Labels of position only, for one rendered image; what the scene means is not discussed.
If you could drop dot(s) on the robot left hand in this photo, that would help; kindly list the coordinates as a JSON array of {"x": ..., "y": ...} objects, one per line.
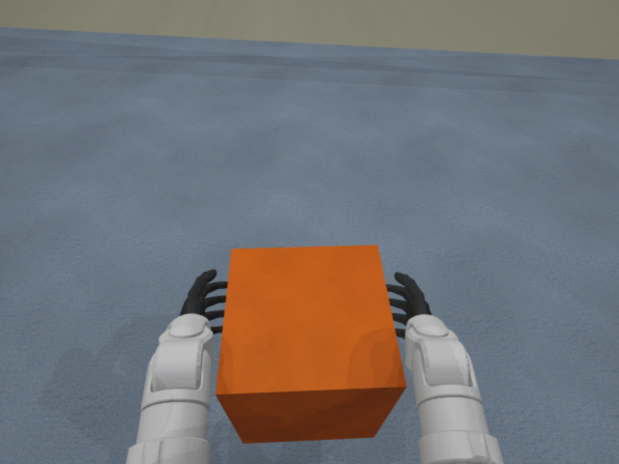
[{"x": 196, "y": 302}]

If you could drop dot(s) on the robot right hand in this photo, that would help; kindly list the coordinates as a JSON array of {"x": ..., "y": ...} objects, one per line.
[{"x": 414, "y": 305}]

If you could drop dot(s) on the robot right forearm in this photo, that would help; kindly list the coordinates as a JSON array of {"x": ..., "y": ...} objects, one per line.
[{"x": 452, "y": 418}]

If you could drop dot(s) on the robot left forearm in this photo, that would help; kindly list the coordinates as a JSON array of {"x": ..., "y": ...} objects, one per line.
[{"x": 176, "y": 398}]

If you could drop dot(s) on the carton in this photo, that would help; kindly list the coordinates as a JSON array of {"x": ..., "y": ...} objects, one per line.
[{"x": 309, "y": 349}]

